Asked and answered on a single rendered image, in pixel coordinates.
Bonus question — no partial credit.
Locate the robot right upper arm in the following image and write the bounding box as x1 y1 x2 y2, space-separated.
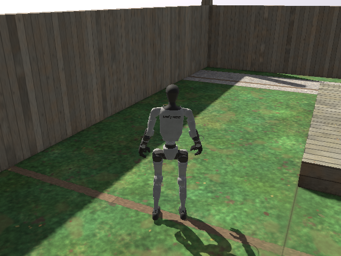
183 108 197 138

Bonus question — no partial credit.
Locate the left robot thigh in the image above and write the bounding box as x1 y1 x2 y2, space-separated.
152 148 163 185

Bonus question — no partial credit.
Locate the right robot hand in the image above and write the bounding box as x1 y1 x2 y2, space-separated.
190 145 202 155

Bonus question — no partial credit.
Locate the right robot forearm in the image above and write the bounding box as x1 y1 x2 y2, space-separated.
192 129 201 147

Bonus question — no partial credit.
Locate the left robot forearm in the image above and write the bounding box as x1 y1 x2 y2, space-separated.
140 128 151 148

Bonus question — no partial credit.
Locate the robot left upper arm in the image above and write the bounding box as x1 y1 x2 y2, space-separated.
146 107 161 137

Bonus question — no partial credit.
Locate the robot left foot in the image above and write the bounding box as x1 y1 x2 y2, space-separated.
152 206 160 220

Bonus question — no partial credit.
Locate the left robot hand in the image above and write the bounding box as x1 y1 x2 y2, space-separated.
139 146 150 158

